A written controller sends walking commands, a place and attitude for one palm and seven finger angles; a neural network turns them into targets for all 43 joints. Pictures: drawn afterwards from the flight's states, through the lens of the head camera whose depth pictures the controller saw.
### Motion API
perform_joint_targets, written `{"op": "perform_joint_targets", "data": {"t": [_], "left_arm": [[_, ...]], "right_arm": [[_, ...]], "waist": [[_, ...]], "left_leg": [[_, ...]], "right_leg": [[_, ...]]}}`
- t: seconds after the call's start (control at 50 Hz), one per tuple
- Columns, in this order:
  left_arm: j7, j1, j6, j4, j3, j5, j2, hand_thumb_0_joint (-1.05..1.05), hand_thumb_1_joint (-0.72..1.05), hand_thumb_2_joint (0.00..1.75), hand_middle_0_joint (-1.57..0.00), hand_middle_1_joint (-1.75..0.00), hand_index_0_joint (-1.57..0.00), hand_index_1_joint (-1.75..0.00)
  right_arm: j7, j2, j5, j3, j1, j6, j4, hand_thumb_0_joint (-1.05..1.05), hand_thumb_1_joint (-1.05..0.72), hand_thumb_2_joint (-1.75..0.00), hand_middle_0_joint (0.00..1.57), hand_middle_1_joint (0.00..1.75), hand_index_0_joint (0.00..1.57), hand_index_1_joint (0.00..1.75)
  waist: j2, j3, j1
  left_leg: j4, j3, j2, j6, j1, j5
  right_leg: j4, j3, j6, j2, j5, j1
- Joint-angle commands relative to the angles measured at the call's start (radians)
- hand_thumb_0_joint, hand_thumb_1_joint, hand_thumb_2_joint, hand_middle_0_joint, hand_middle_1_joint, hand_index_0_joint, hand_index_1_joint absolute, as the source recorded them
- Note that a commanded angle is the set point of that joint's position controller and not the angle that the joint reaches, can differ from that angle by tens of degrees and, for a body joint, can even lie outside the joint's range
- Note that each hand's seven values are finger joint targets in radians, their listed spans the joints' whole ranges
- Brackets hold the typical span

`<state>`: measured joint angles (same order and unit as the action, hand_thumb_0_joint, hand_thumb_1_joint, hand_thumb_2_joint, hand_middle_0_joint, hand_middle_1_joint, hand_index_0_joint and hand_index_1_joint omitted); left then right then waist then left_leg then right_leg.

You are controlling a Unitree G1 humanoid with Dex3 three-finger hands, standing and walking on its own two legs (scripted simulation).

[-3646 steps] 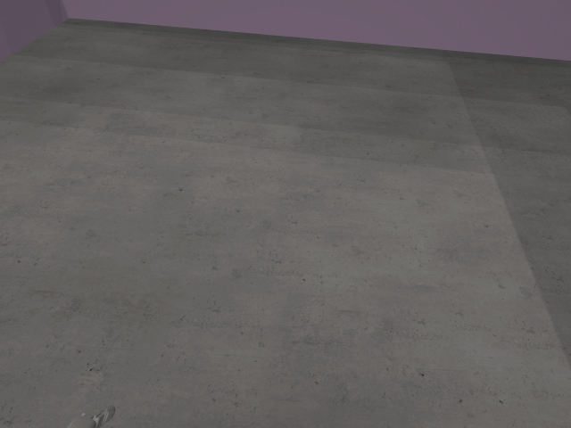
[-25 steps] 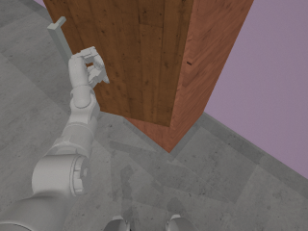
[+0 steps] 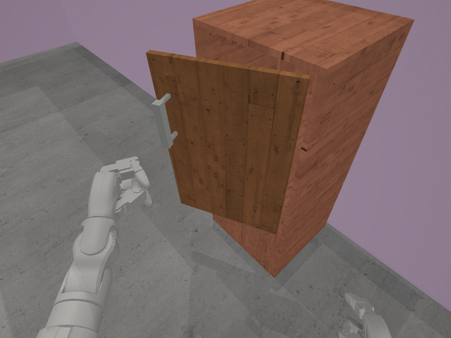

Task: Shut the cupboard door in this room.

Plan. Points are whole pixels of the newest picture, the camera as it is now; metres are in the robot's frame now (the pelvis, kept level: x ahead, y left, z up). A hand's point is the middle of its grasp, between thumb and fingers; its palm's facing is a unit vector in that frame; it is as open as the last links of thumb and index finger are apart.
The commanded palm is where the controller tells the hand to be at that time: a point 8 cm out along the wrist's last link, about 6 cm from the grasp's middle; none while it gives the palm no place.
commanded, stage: draw the hand back to the body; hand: left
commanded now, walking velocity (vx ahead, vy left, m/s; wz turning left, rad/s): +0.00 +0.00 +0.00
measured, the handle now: (167, 121) +0.64 +0.19 +0.04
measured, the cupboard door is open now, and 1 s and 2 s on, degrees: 26 26 26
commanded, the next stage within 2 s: step back with the hand held close in 0.96 s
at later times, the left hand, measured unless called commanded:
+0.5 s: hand (31, 238) +0.22 +0.27 +0.16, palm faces +0.41 -0.83 -0.36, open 5.4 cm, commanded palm +0.16 +0.31 +0.18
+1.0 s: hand (22, 241) +0.20 +0.26 +0.18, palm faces +0.47 -0.79 -0.41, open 7.4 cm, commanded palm +0.15 +0.30 +0.19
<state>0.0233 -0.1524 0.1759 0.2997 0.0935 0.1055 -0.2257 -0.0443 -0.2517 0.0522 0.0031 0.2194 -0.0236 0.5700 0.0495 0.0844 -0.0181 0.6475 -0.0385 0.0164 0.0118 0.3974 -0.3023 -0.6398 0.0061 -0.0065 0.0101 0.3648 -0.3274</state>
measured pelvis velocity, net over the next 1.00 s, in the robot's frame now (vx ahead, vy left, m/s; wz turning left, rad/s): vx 0.02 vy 0.00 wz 0.02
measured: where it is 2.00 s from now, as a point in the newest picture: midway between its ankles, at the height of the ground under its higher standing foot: outside the picture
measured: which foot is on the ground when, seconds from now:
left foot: down 0.00-1.00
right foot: down 0.00-1.00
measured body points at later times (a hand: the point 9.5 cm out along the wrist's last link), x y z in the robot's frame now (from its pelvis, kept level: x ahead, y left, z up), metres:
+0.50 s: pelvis +0.01 +0.01 +0.02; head +0.00 -0.01 +0.47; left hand +0.19 +0.31 +0.18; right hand +0.21 -0.19 -0.07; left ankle +0.02 +0.11 -0.72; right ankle -0.02 -0.11 -0.72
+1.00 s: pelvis +0.02 +0.00 +0.02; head +0.00 -0.03 +0.47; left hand +0.17 +0.30 +0.20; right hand +0.22 -0.22 -0.07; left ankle +0.02 +0.11 -0.72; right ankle -0.02 -0.11 -0.72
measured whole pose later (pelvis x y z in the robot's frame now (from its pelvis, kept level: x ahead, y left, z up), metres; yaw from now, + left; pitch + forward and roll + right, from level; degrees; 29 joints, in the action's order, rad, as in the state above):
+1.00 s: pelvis +0.02 +0.00 +0.02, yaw +1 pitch -3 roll +0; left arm 0.10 0.47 0.08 -0.37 0.34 0.08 -0.35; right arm -0.08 -0.23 0.01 -0.03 0.19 0.08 0.62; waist 0.07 0.02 0.06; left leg 0.44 -0.02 0.00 0.01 0.15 -0.24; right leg -0.41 0.03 -0.01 0.00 0.30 -0.06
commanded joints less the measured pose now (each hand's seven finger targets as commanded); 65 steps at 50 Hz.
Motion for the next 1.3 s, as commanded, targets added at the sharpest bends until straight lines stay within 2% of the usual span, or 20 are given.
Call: {"op": "perform_joint_targets", "data": {"t": [0.0,0.08,0.12,0.2,0.34,0.44,0.56,0.6,0.66,0.72,0.8,0.86,0.92,0.98,1.06,1.08,1.1,1.14,1.2,1.28], "left_arm": [[0.033,-0.211,0.010,-0.342,0.072,-0.014,-0.194,0.00,0.90,0.90,-0.97,-1.14,-0.97,-1.14],[0.046,-0.129,-0.017,-0.484,0.078,-0.023,-0.201,0.00,0.90,0.90,-0.86,-1.02,-0.86,-1.02],[0.054,-0.084,-0.027,-0.550,0.080,-0.028,-0.199,0.00,0.90,0.90,-0.81,-0.96,-0.81,-0.96],[0.061,0.058,-0.044,-0.647,0.094,-0.029,-0.197,0.00,0.90,0.90,-0.69,-0.84,-0.69,-0.84],[0.071,0.269,-0.062,-0.720,0.225,-0.026,-0.258,0.00,0.90,0.90,-0.50,-0.63,-0.50,-0.63],[0.080,0.420,-0.052,-0.831,0.319,-0.025,-0.306,0.00,0.90,0.90,-0.36,-0.48,-0.36,-0.48],[0.095,0.579,-0.045,-0.895,0.425,-0.020,-0.363,0.00,0.90,0.90,-0.20,-0.30,-0.20,-0.30],[0.091,0.541,-0.047,-0.863,0.355,-0.024,-0.293,0.00,0.90,0.90,-0.20,-0.30,-0.20,-0.30],[0.093,0.497,-0.056,-0.812,0.322,-0.029,-0.269,0.00,0.90,0.90,-0.20,-0.30,-0.20,-0.30],[0.101,0.465,-0.049,-0.837,0.333,-0.035,-0.290,0.00,0.90,0.90,-0.20,-0.30,-0.20,-0.30],[0.108,0.505,-0.034,-0.905,0.370,-0.036,-0.330,0.00,0.90,0.90,-0.20,-0.30,-0.20,-0.30],[0.109,0.526,-0.036,-0.910,0.398,-0.034,-0.355,0.00,0.90,0.90,-0.20,-0.30,-0.20,-0.30],[0.105,0.541,-0.038,-0.877,0.392,-0.028,-0.332,0.00,0.90,0.90,-0.20,-0.30,-0.20,-0.30],[0.095,0.556,-0.046,-0.830,0.381,-0.023,-0.310,0.00,0.90,0.90,-0.20,-0.30,-0.20,-0.30],[0.087,0.561,-0.048,-0.813,0.377,-0.019,-0.306,0.00,0.90,0.90,-0.20,-0.30,-0.20,-0.30],[0.093,0.478,-0.010,-0.888,0.449,-0.032,-0.403,0.00,0.90,0.90,-0.20,-0.30,-0.20,-0.30],[0.091,0.541,-0.004,-0.820,0.420,-0.032,-0.366,0.00,0.90,0.90,-0.20,-0.30,-0.20,-0.30],[0.096,0.558,0.008,-0.850,0.397,-0.040,-0.354,0.00,0.90,0.90,-0.20,-0.30,-0.20,-0.30],[0.107,0.606,0.017,-0.905,0.417,-0.036,-0.372,0.00,0.90,0.90,-0.20,-0.30,-0.20,-0.30],[0.117,0.669,0.011,-0.958,0.463,-0.026,-0.407,0.00,0.90,0.90,-0.20,-0.30,-0.20,-0.30]], "right_arm": [[-0.032,-0.082,0.006,0.011,-0.117,0.020,-0.160,0.00,-0.90,-0.90,0.20,0.30,0.20,0.30],[-0.038,-0.074,0.002,-0.006,-0.137,0.034,-0.163,0.00,-0.90,-0.90,0.20,0.30,0.20,0.30],[-0.036,-0.074,-0.004,-0.011,-0.141,0.049,-0.161,0.00,-0.90,-0.90,0.20,0.30,0.20,0.30],[-0.033,-0.074,-0.016,-0.017,-0.153,0.070,-0.158,0.00,-0.90,-0.90,0.20,0.30,0.20,0.30],[-0.031,-0.071,-0.028,-0.016,-0.171,0.076,-0.144,0.00,-0.90,-0.90,0.20,0.30,0.20,0.30],[-0.025,-0.064,-0.032,-0.008,-0.171,0.094,-0.139,0.00,-0.90,-0.90,0.20,0.30,0.20,0.30],[-0.025,-0.073,-0.030,0.007,-0.167,0.125,-0.128,0.00,-0.90,-0.90,0.20,0.30,0.20,0.30],[-0.027,-0.072,-0.029,0.006,-0.159,0.130,-0.120,0.00,-0.90,-0.90,0.20,0.30,0.20,0.30],[-0.035,-0.088,-0.028,0.015,-0.152,0.137,-0.108,0.00,-0.90,-0.90,0.20,0.30,0.20,0.30],[-0.043,-0.088,-0.031,0.018,-0.151,0.143,-0.109,0.00,-0.90,-0.90,0.20,0.30,0.20,0.30],[-0.045,-0.075,-0.036,0.016,-0.160,0.159,-0.109,0.00,-0.90,-0.90,0.20,0.30,0.20,0.30],[-0.043,-0.074,-0.036,0.010,-0.161,0.163,-0.104,0.00,-0.90,-0.90,0.20,0.30,0.20,0.30],[-0.042,-0.063,-0.035,0.007,-0.163,0.159,-0.104,0.00,-0.90,-0.90,0.20,0.30,0.20,0.30],[-0.040,-0.065,-0.032,0.007,-0.160,0.150,-0.105,0.00,-0.90,-0.90,0.20,0.30,0.20,0.30],[-0.040,-0.073,-0.034,0.016,-0.157,0.141,-0.108,0.00,-0.90,-0.90,0.20,0.30,0.20,0.30],[-0.036,-0.103,-0.029,0.028,-0.157,0.120,-0.127,0.00,-0.90,-0.90,0.20,0.30,0.20,0.30],[-0.037,-0.089,-0.034,0.025,-0.156,0.107,-0.109,0.00,-0.90,-0.90,0.20,0.30,0.20,0.30],[-0.034,-0.082,-0.032,0.026,-0.156,0.089,-0.117,0.00,-0.90,-0.90,0.20,0.30,0.20,0.30],[-0.042,-0.086,-0.029,0.033,-0.152,0.067,-0.133,0.00,-0.90,-0.90,0.20,0.30,0.20,0.30],[-0.053,-0.094,-0.028,0.040,-0.148,0.034,-0.161,0.00,-0.90,-0.90,0.20,0.30,0.20,0.30]], "waist": [[-0.076,0.096,0.014],[0.049,0.088,0.020],[0.069,0.085,0.023],[0.047,0.073,0.033],[-0.025,0.020,0.059],[0.045,0.051,0.076],[0.023,-0.004,0.087],[0.002,-0.046,0.067],[-0.022,-0.102,0.055],[-0.025,-0.038,0.062],[0.017,0.058,0.082],[0.038,0.022,0.087],[0.051,-0.033,0.082],[0.011,-0.071,0.080],[-0.038,-0.047,0.080],[-0.034,-0.052,0.042],[-0.081,-0.029,0.036],[-0.081,0.009,0.034],[-0.017,0.091,0.031],[-0.001,0.147,0.030]], "left_leg": [[-0.165,0.021,-0.014,0.030,-0.207,0.122],[-0.217,0.035,-0.007,0.019,-0.294,0.149],[-0.240,0.047,-0.003,0.012,-0.324,0.178],[-0.269,0.054,0.002,0.010,-0.352,0.215],[-0.295,0.050,0.002,0.008,-0.326,0.228],[-0.276,0.038,-0.002,0.005,-0.332,0.293],[-0.271,0.036,0.000,0.005,-0.295,0.283],[-0.277,0.032,0.000,0.009,-0.293,0.246],[-0.285,0.032,-0.002,0.017,-0.287,0.199],[-0.285,0.034,-0.006,0.022,-0.313,0.190],[-0.257,0.020,-0.015,0.025,-0.334,0.277],[-0.255,0.021,-0.015,0.018,-0.313,0.281],[-0.258,0.012,-0.012,0.016,-0.303,0.274],[-0.264,0.011,-0.006,0.016,-0.293,0.285],[-0.261,0.005,-0.005,0.024,-0.306,0.294],[-0.173,0.019,0.020,0.039,-0.258,0.249],[-0.135,0.022,0.011,0.036,-0.246,0.227],[-0.111,0.017,0.008,0.030,-0.223,0.228],[-0.119,0.019,0.021,0.025,-0.228,0.357],[-0.134,0.044,0.052,0.024,-0.257,0.591]], "right_leg": [[0.196,-0.002,0.000,-0.003,-0.208,0.047],[0.236,0.013,-0.012,0.001,-0.208,0.085],[0.246,0.024,-0.017,0.005,-0.230,0.107],[0.268,0.032,-0.015,0.006,-0.254,0.144],[0.294,0.039,-0.009,0.002,-0.263,0.190],[0.289,0.037,-0.009,-0.005,-0.315,0.223],[0.301,0.041,-0.006,-0.002,-0.299,0.211],[0.303,0.042,-0.001,-0.006,-0.261,0.171],[0.322,0.037,0.003,-0.008,-0.213,0.130],[0.311,0.035,0.004,-0.010,-0.198,0.148],[0.285,0.028,0.002,-0.018,-0.303,0.215],[0.297,0.027,-0.001,-0.016,-0.308,0.212],[0.304,0.027,0.001,-0.016,-0.308,0.187],[0.306,0.027,0.003,-0.015,-0.321,0.177],[0.310,0.024,0.009,-0.015,-0.336,0.185],[0.345,-0.057,0.015,-0.089,-0.414,0.101],[0.338,-0.067,0.007,-0.126,-0.458,0.098],[0.306,-0.078,0.000,-0.154,-0.542,0.125],[0.224,-0.047,-0.004,-0.150,-0.638,0.173],[0.153,-0.008,0.008,-0.099,-0.670,0.191]]}}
